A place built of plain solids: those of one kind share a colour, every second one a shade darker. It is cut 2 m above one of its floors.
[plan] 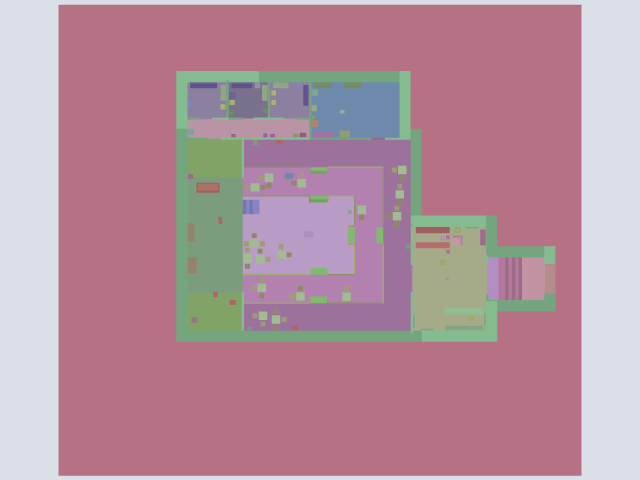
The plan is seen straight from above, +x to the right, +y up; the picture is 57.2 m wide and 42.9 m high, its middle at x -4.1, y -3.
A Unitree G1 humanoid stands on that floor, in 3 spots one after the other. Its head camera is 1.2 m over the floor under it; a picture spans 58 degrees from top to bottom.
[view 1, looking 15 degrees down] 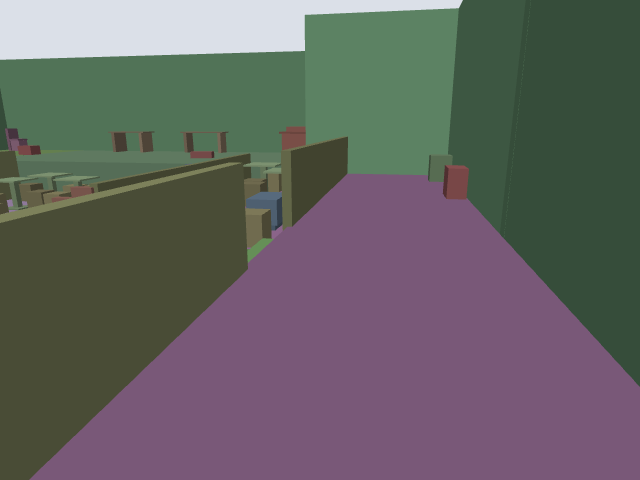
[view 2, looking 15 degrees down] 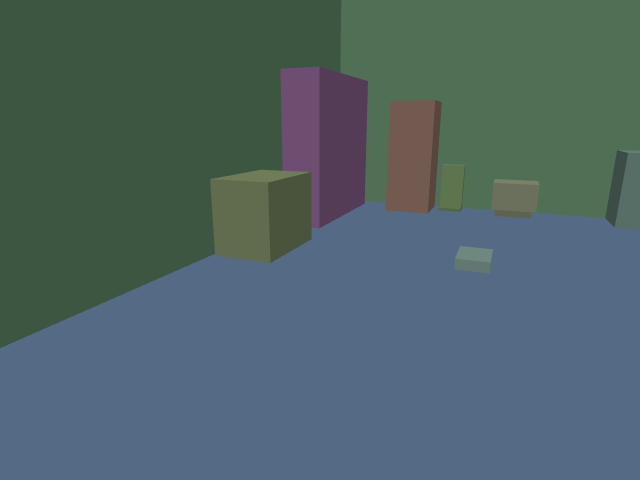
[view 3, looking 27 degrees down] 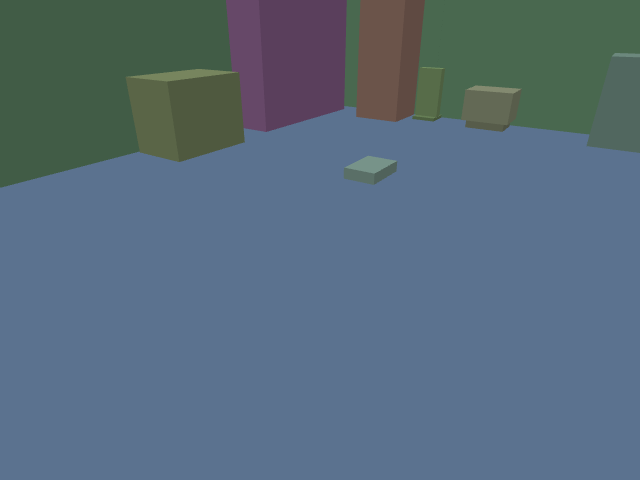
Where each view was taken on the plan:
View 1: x -0.05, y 4.78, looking -170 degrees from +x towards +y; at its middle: floor_terrace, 4.64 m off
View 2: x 1.77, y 8.62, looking -157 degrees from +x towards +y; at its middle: floor_kitchen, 4.64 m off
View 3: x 1.10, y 10.10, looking -146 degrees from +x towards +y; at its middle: floor_kitchen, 2.64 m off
